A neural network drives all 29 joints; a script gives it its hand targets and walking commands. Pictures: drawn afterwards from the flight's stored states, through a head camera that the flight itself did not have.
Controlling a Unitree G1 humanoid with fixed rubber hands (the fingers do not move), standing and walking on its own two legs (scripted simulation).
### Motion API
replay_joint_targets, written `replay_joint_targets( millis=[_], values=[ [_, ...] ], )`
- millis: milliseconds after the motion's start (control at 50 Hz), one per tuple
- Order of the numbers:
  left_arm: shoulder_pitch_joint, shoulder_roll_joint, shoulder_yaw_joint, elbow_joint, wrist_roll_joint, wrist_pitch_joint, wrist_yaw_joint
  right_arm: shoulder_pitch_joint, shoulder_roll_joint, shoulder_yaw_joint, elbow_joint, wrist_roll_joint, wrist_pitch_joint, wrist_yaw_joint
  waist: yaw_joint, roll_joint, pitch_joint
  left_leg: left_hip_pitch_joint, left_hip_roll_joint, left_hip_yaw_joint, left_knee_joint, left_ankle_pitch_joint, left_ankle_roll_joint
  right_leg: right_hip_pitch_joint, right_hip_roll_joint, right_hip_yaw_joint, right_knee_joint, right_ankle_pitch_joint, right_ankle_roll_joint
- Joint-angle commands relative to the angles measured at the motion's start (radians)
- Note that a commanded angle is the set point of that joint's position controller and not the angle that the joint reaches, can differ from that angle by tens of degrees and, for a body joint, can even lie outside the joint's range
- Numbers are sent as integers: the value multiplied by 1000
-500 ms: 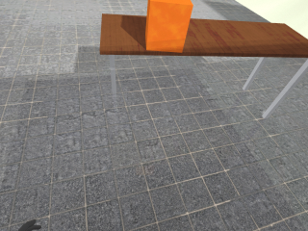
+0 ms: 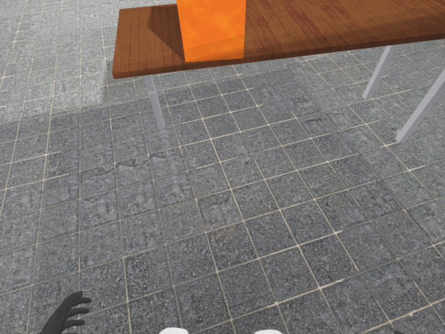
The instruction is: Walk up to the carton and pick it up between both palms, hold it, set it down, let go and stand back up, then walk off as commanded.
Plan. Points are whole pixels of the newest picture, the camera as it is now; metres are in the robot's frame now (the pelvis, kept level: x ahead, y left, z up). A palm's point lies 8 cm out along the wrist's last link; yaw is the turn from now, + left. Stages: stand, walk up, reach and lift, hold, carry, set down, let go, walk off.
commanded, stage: walk off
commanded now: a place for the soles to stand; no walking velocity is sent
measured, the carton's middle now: (211, 10) +1.07 +0.02 +0.06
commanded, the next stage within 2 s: stand in 0.70 s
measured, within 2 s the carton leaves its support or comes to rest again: neither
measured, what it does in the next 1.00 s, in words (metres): steps on the spot: left foot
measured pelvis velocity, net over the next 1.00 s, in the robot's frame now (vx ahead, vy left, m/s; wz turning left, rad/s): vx -0.04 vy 0.03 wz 0.01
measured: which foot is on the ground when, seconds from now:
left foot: up 0.00-0.24, down 0.26-1.00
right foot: down 0.00-1.00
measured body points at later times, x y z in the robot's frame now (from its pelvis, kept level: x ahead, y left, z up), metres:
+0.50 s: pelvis -0.02 +0.03 -0.01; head +0.03 +0.05 +0.44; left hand +0.12 +0.35 -0.11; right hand +0.04 -0.31 -0.10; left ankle +0.01 +0.16 -0.73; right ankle -0.02 -0.11 -0.73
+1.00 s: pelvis -0.04 +0.03 +0.00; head -0.03 +0.03 +0.45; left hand +0.08 +0.34 -0.11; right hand +0.06 -0.29 -0.10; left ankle -0.02 +0.17 -0.73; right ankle -0.01 -0.11 -0.73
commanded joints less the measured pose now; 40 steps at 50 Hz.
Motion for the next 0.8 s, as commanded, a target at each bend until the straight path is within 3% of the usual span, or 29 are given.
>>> replay_joint_targets(
  millis=[0, 40, 100, 120, 160, 180, 220, 240, 260, 300, 340, 360, 400, 420, 460, 480, 500, 520, 540, 560, 600, 620, 660, 680, 700, 720, 740, 760, 780],
  values=[
    [-40, 211, 74, -59, -24, -12, 38, 22, -168, -30, -41, -8, 8, -2, 18, -242, -83, -84, -21, 58, 83, 75, -8, 215, -180, 108, -180, 596, -172],
    [-61, 206, 83, -73, -21, 2, 33, 39, -155, -30, -36, -17, 7, 1, 8, -205, -80, -73, -17, 98, -26, 149, 12, 185, -172, 105, -141, 581, -165],
    [-92, 237, 78, -86, -19, 1, 31, 39, -166, -31, -36, -16, 14, 11, -3, -222, -96, 60, -5, 87, -55, 211, 27, 40, -189, 104, -166, 291, -179],
    [-114, 210, 80, -77, -18, 6, 27, 50, -146, -31, -28, -29, 10, 12, -12, -183, -81, 43, -5, 97, -137, 247, 28, 81, -135, 65, -146, 203, -153],
    [-119, 241, 78, -88, -29, 12, 29, 57, -150, -32, -21, -30, 5, 16, -18, -178, -85, 102, -13, 100, -212, 278, 46, 40, -154, 87, -109, 114, -144],
    [-132, 224, 75, -83, -31, 16, 30, 92, -159, -39, -12, -41, 3, 18, -30, -93, -103, 105, -3, 20, -253, 299, 63, 23, -132, 104, -41, 97, -130],
    [-58, 182, 70, -75, -41, 24, 30, 11, -222, -38, -45, -57, -10, 10, 21, 120, -44, 63, 195, -325, -376, 390, 160, -94, 13, -19, 147, -117, -49],
    [-33, 183, 73, -44, -41, 29, 38, -1, -240, -39, -43, -60, -4, 15, 23, 175, 22, -25, 265, -437, -455, 354, 181, -109, 30, -38, 233, -305, -33],
    [-41, 221, 80, -50, -35, 25, 41, -19, -269, -48, -52, -51, -5, 11, 12, 116, 27, -36, 299, -504, -477, 383, 237, -106, 31, 14, 293, -309, -21],
    [-9, 227, 78, -10, -36, 9, 38, -88, -248, -52, -71, -51, -1, 19, 21, 191, 69, -67, 269, -424, -459, 397, 242, -52, 15, 5, 236, -272, -33],
    [-54, 193, 72, -4, -38, 1, 32, -60, -215, -47, -61, -58, 2, 18, -2, 196, 4, 84, 213, -306, -399, 622, 188, -84, 25, -50, 135, -219, -27],
    [-58, 185, 62, -9, -47, -3, 35, -46, -197, -35, -66, -51, 3, 25, -2, 276, -23, 142, 178, -249, -345, 766, 195, -92, 20, -40, 92, -219, -29],
    [-33, 197, 65, -15, -43, -9, 27, 17, -204, -51, -75, -45, 4, 22, -33, 223, -128, 328, 192, -305, -288, 872, 180, -127, 33, -65, 25, -230, -21],
    [-29, 215, 75, -14, -41, -20, 34, -8, -214, -45, -77, -38, 12, 28, -25, 242, -137, 297, 173, -275, -268, 900, 168, -54, 26, -82, -65, -189, -24],
    [39, 227, 73, 3, -33, -32, 38, -70, -178, -38, -97, -27, 13, 26, 29, 106, -199, 200, 121, -193, -192, 840, 104, 168, 4, -49, -227, 72, -30],
    [56, 243, 71, 18, -27, -41, 45, -106, -146, -31, -79, -18, 18, 24, 38, 117, -236, 122, 89, -146, -147, 750, 72, 254, -63, 42, -198, 235, -51],
    [38, 278, 92, -7, -12, -50, 41, -83, -140, -16, -86, -2, 18, 23, 45, -94, -234, -47, 31, -127, -119, 618, 41, 361, -127, 149, -166, 245, -90],
    [-21, 280, 78, -23, -15, -39, 39, -44, -155, -23, -65, -8, 16, 28, 10, -94, -237, -40, -11, 9, -77, 400, 39, 272, -204, 183, -183, 137, -165],
    [-68, 279, 83, -20, -16, -39, 34, -22, -166, -29, -30, -7, 27, 26, -4, -158, -179, 49, -15, 26, -31, 76, 37, 135, -256, 205, -229, 84, -213],
    [-68, 281, 74, -30, -1, -43, 32, 4, -149, -34, -57, -13, 26, 32, -32, -177, -151, 52, -2, 31, -61, 13, 49, 94, -254, 181, -213, 83, -217],
    [-93, 263, 62, -41, -12, -41, 32, -14, -144, -27, -35, -13, 17, 35, -36, -175, -96, 56, 3, 30, -180, 145, 53, 104, -195, 93, -187, 150, -168],
    [-62, 231, 57, -34, -23, -33, 31, 1, -152, -25, -23, -15, 6, 31, -20, -132, -92, 78, 33, -20, -237, 386, 58, 90, -122, 58, -138, 150, -109],
    [-84, 207, 57, -35, -37, -33, 34, -16, -175, -26, -25, -20, -2, 32, 1, -20, -76, 78, 113, -187, -316, 532, 109, 60, -43, 9, -30, 77, -72],
    [-81, 209, 62, -39, -35, -26, 26, -26, -182, -23, -29, -24, -10, 25, 2, -49, -69, 44, 129, -236, -343, 429, 115, 39, -15, -2, -36, -56, -65],
    [-14, 137, 41, 19, -41, -23, 19, -108, -213, -31, -21, -51, -16, 29, 61, -11, -77, 20, 196, -248, -396, 258, 127, 62, 4, -7, -41, -121, -37],
    [18, 118, 29, 43, -33, -28, 20, -193, -217, -36, -26, -57, -13, 34, 83, 1, -44, -59, 212, -264, -420, 118, 118, 114, -10, -17, -114, -80, -39],
    [-17, 164, 29, 42, -14, -30, 19, -156, -192, -45, -29, -51, -10, 38, 23, -49, -10, -79, 177, -248, -457, -12, 96, 99, -33, 26, -127, -89, -47],
    [-34, 168, 49, 38, -25, -29, 14, -151, -178, -29, -14, -47, 1, 38, 36, 30, -9, -118, 126, -179, -471, -66, 86, 120, -42, 46, -141, -129, -48],
    [-50, 219, 50, 47, -26, -29, 12, -159, -149, -15, -32, -54, 0, 44, 28, 2, -3, -94, 101, -156, -452, -64, 76, 94, -36, 54, -144, -137, -43]
  ],
)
